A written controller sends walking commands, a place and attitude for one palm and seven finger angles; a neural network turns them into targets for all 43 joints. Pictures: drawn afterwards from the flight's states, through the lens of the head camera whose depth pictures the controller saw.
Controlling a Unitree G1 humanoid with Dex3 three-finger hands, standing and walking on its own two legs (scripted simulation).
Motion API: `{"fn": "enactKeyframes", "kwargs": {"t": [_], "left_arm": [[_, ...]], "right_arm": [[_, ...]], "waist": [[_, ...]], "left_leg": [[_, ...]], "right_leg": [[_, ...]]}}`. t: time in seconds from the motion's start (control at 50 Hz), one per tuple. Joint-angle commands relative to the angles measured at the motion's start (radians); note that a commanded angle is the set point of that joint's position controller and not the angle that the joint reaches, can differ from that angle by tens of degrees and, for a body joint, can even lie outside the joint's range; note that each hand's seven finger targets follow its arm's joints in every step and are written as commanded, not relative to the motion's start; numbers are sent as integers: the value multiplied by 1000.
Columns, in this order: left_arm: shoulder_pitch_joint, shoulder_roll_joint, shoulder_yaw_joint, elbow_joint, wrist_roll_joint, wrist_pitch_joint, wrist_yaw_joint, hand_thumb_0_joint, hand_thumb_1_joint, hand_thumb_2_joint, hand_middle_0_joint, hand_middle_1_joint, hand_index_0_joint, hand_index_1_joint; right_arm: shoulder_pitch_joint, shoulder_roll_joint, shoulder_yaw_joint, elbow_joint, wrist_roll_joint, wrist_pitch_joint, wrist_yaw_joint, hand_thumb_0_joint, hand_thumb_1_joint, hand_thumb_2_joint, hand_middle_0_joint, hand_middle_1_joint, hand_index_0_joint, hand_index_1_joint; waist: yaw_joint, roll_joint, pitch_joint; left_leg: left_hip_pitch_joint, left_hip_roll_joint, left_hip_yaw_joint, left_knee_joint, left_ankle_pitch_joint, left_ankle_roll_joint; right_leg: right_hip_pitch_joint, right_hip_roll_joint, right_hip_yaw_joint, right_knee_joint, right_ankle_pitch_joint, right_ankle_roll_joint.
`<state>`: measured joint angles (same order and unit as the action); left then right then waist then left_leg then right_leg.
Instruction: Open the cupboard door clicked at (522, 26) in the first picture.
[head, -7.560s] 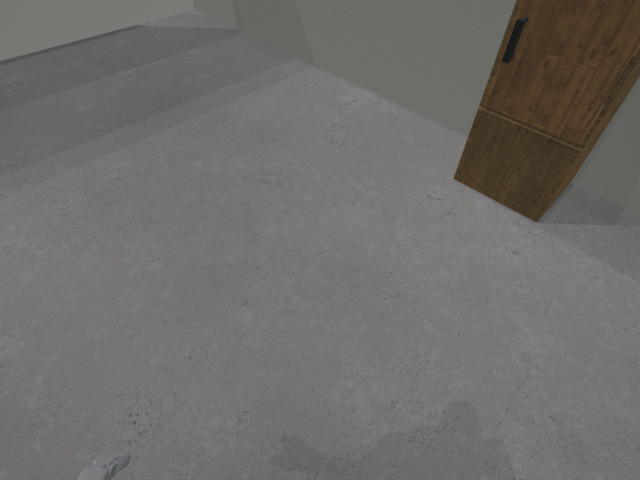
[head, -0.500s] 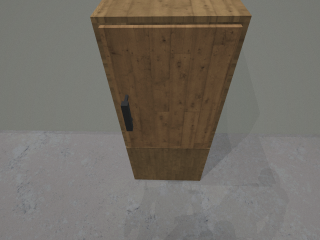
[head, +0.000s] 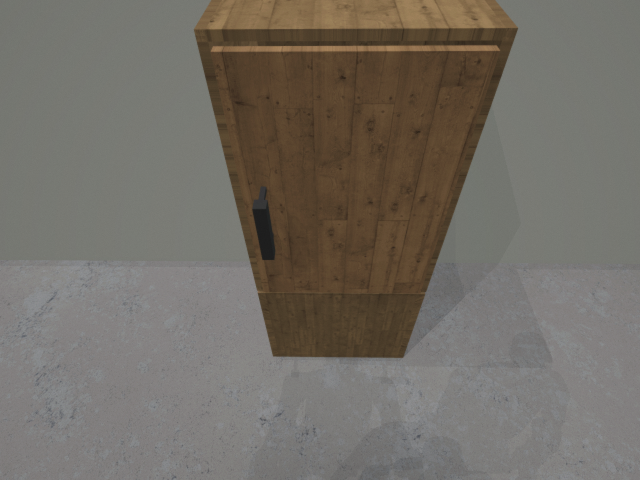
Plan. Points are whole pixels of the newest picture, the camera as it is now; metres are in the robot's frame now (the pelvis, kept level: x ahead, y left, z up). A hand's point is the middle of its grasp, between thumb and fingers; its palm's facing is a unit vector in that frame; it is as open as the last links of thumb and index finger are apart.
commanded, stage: look again from close up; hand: left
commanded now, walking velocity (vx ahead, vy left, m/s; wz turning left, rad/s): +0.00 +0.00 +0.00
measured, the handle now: (266, 223) +0.57 +0.14 -0.06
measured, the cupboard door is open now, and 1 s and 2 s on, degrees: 0 0 0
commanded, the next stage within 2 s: shuffle to correct the standing spot in 0.28 s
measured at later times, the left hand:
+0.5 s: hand out of the picture +0.01 +0.20 -0.17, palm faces +0.00 -0.98 -0.19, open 7.4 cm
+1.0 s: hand out of the picture +0.03 +0.10 -0.18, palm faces +0.05 -0.99 -0.15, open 7.4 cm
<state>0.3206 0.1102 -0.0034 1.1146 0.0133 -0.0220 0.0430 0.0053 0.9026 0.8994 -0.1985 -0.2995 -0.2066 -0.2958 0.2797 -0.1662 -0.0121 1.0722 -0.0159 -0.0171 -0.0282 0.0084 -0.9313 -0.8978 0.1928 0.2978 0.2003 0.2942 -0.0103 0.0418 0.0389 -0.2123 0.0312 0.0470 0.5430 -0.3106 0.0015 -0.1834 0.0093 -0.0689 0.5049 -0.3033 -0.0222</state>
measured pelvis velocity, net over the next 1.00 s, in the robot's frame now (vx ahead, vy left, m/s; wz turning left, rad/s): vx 0.05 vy -0.05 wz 0.01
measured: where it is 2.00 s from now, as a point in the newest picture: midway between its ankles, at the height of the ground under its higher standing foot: outside the picture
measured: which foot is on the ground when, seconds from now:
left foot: down 0.00-0.76, up 0.78-1.00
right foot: down 0.00-1.00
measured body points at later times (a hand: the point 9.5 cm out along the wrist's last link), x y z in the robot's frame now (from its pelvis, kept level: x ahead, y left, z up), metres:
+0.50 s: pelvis +0.00 +0.03 +0.00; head +0.02 +0.03 +0.45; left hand +0.01 +0.25 -0.16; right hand +0.00 -0.19 -0.16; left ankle -0.01 +0.11 -0.74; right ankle -0.02 -0.10 -0.73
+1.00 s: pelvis +0.05 -0.05 +0.00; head +0.08 -0.04 +0.45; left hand +0.03 +0.16 -0.16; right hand +0.08 -0.28 -0.16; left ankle +0.03 +0.05 -0.71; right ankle +0.01 -0.10 -0.73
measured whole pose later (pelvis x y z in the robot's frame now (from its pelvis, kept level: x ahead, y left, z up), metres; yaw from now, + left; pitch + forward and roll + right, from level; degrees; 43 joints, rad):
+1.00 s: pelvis +0.05 -0.05 +0.00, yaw +0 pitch +2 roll +0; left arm 0.32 0.12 0.01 1.05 0.03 -0.02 0.03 0.00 0.91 0.90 -0.20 -0.30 -0.20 -0.30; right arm 0.23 -0.15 -0.03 1.06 -0.01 0.01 -0.04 0.01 -0.92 -0.90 0.19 0.30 0.20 0.29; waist 0.01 -0.01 0.04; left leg -0.37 0.03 0.08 0.79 -0.44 0.00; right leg -0.20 0.04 -0.17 0.48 -0.32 -0.10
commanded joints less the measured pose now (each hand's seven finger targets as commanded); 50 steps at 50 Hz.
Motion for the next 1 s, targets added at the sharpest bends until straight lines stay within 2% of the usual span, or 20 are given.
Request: {"fn": "enactKeyframes", "kwargs": {"t": [0.0,0.12,0.3,0.38,0.44,0.48,0.56,0.6,0.64,0.68,0.7,0.72,0.74,0.76,0.78,0.82,0.84,0.88,0.92,0.98], "left_arm": [[30,112,18,-52,1,-10,1,0,900,900,-200,-300,-200,-300],[29,121,15,-52,3,-1,-5,0,900,900,-200,-300,-200,-300],[18,131,14,-55,2,7,-8,0,900,900,-200,-300,-200,-300],[25,129,13,-44,1,5,-8,0,900,900,-200,-300,-200,-300],[22,120,15,-46,10,19,-15,0,900,900,-200,-300,-200,-300],[17,111,20,-60,16,29,-21,0,900,900,-200,-300,-200,-300],[-19,109,38,-101,23,45,-35,0,900,900,-200,-300,-200,-300],[-32,100,46,-118,23,48,-43,0,900,900,-200,-300,-200,-300],[4,82,49,-116,19,44,-49,0,900,900,-200,-300,-200,-300],[80,78,53,-86,20,37,-49,0,900,900,-200,-300,-200,-300],[110,108,58,-77,23,30,-44,0,900,900,-200,-300,-200,-300],[138,164,65,-69,25,25,-33,0,900,900,-200,-300,-200,-300],[172,201,70,-70,22,25,-27,0,900,900,-200,-300,-200,-300],[161,190,66,-75,22,27,-24,0,900,900,-200,-300,-200,-300],[116,164,63,-88,24,24,-21,0,900,900,-200,-300,-200,-300],[70,125,55,-95,20,18,-9,0,900,900,-200,-300,-200,-300],[70,123,50,-98,20,9,-7,0,900,900,-200,-300,-200,-300],[94,116,39,-83,17,-12,-2,0,900,900,-200,-300,-200,-300],[99,132,37,-80,19,-23,2,0,900,900,-200,-300,-200,-300],[96,163,43,-81,8,-15,8,0,900,900,-200,-300,-200,-300]], "right_arm": [[54,-66,4,-43,0,-20,-4,0,-900,-900,200,300,200,300],[60,-79,7,-38,-1,-25,-5,0,-900,-900,200,300,200,300],[57,-97,5,-23,0,-29,-6,0,-900,-900,200,300,200,300],[66,-85,7,-8,1,-31,-8,0,-900,-900,200,300,200,300],[75,-101,-4,-3,-3,-20,-13,0,-900,-900,200,300,200,300],[84,-127,-19,-5,-7,-12,-20,0,-900,-900,200,300,200,300],[127,-153,-40,-11,-18,-5,-35,0,-900,-900,200,300,200,300],[114,-162,-46,-19,-23,-5,-36,0,-900,-900,200,300,200,300],[69,-160,-49,-31,-23,-4,-35,0,-900,-900,200,300,200,300],[37,-151,-50,-36,-18,-1,-31,0,-900,-900,200,300,200,300],[47,-122,-45,-38,-12,-1,-27,0,-900,-900,200,300,200,300],[50,-63,-30,-52,-7,-1,-21,0,-900,-900,200,300,200,300],[14,-39,-24,-76,-5,5,-20,0,-900,-900,200,300,200,300],[-15,-45,-30,-80,-6,14,-17,0,-900,-900,200,300,200,300],[-10,-52,-35,-76,-11,18,-14,0,-900,-900,200,300,200,300],[21,-26,-33,-52,-13,19,-7,0,-900,-900,200,300,200,300],[26,-15,-28,-49,-12,17,-2,0,-900,-900,200,300,200,300],[6,17,-11,-50,-5,11,1,0,-900,-900,200,300,200,300],[-8,38,-1,-47,8,6,3,0,-900,-900,200,300,200,300],[-1,12,-2,-56,16,11,-6,0,-900,-900,200,300,200,300]], "waist": [[12,-3,43],[22,-31,69],[25,-16,35],[19,-40,-11],[9,-35,31],[0,6,49],[-30,92,48],[-27,87,39],[4,63,15],[39,23,-10],[45,-66,-27],[53,-240,-22],[75,-323,-18],[83,-273,5],[56,-278,48],[21,-145,27],[18,-109,6],[22,-73,-22],[28,-79,-47],[24,-88,-88]], "left_leg": [[-44,88,-99,-148,191,38],[-69,85,-116,-202,124,52],[-42,87,-118,-225,135,57],[7,88,-103,-200,203,56],[7,129,-138,-223,123,73],[33,179,-190,-248,93,100],[104,300,-294,-259,209,194],[84,322,-280,-240,267,215],[-1,296,-216,-199,289,186],[-107,210,-125,-111,175,117],[-183,142,-68,-30,69,81],[-313,33,35,99,-121,41],[-337,-17,72,292,-300,29],[-338,-8,28,455,-334,39],[-365,11,6,530,-273,41],[-344,29,17,571,-192,30],[-332,24,20,535,-175,21],[-282,18,23,392,-156,2],[-222,5,37,232,-136,-10],[-129,-11,27,54,-16,-12]], "right_leg": [[-40,-86,98,-69,108,-22],[-34,-87,88,-72,79,-13],[-20,-96,82,-69,104,-4],[-7,-99,81,-66,134,-1],[-69,-76,46,-26,62,3],[-147,-55,20,28,8,5],[-312,-44,20,256,-193,1],[-319,-58,37,300,-203,-2],[-195,-53,28,186,-136,-3],[-13,-33,-7,1,50,3],[76,-82,63,-73,68,-9],[157,-216,222,-139,103,-56],[97,-337,340,-236,71,-140],[17,-346,358,-280,7,-193],[-23,-313,329,-293,37,-195],[3,-275,205,-237,240,-208],[22,-256,161,-207,366,-201],[63,-259,137,-163,641,-193],[108,-263,127,-126,814,-181],[137,-259,126,-45,906,-145]]}}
